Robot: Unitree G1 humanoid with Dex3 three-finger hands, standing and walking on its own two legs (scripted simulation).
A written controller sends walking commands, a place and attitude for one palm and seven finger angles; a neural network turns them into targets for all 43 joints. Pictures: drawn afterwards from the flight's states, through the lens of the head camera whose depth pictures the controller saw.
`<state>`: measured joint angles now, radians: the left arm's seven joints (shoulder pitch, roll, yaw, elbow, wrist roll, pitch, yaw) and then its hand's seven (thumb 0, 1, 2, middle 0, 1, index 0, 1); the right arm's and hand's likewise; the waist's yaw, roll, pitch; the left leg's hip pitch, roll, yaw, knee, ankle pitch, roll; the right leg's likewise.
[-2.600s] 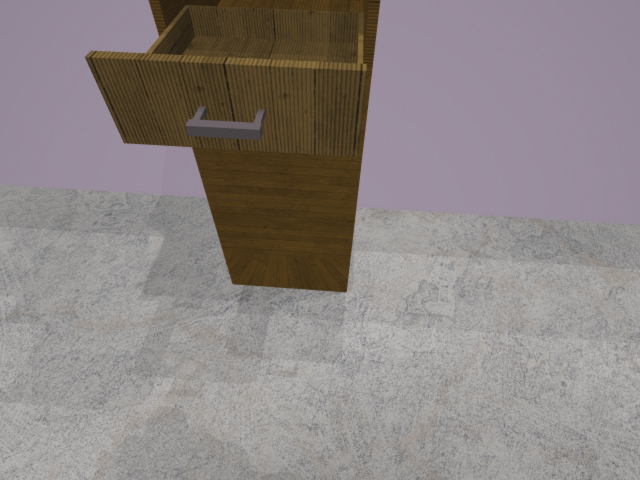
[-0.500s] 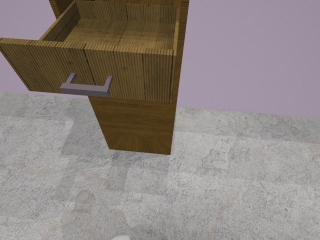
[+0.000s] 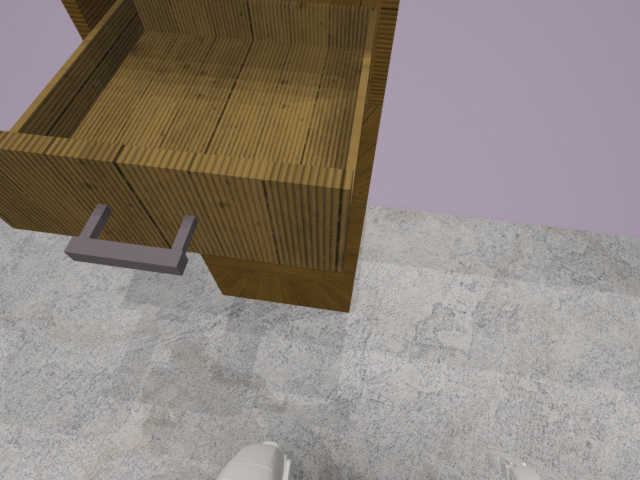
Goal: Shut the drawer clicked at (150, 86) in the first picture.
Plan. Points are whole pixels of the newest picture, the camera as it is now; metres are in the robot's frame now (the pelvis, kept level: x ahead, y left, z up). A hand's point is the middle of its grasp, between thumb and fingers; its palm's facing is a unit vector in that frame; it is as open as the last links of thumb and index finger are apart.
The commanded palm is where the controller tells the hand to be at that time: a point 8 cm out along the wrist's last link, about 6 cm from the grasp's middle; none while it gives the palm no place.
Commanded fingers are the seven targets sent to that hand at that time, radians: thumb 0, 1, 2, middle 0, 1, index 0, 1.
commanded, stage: come to a stop and stand still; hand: left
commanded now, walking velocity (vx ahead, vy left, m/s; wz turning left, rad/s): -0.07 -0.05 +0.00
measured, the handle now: (135, 238) +0.31 +0.20 +0.15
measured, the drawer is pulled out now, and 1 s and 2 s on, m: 0.29 0.29 0.29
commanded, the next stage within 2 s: look again from close up in 0.82 s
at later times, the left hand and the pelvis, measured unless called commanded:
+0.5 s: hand out of the picture +0.09 +0.19 -0.19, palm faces -0.08 -0.96 -0.28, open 7.4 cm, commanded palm none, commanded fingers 0.00 0.90 0.90 -0.20 -0.30 -0.20 -0.30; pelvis +0.00 -0.01 -0.03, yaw -2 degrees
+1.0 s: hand out of the picture +0.01 +0.15 -0.18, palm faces -0.02 -0.97 -0.24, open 7.4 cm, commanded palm none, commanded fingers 0.00 0.90 0.90 -0.20 -0.30 -0.20 -0.30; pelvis +0.00 -0.04 -0.01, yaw -1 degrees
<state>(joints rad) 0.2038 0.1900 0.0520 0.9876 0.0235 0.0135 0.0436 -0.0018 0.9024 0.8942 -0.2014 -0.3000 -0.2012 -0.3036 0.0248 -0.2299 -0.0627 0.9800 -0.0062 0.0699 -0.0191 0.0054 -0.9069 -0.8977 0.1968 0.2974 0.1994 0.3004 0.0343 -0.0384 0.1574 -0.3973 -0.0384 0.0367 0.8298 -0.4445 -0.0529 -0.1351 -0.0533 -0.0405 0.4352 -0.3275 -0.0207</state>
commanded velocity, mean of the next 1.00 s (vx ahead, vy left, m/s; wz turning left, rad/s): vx -0.01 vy -0.03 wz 0.00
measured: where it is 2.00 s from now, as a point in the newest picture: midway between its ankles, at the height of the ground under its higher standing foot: outside the picture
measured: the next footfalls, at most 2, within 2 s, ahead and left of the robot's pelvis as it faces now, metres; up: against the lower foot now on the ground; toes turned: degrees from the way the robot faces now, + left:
left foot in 0.08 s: +0.06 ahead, +0.13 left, +0.00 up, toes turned +2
right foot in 0.42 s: +0.00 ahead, -0.16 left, +0.00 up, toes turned +0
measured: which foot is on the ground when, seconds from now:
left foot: up 0.00-0.06, down 0.08-1.00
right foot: down 0.00-0.08, up 0.10-0.40, down 0.42-1.00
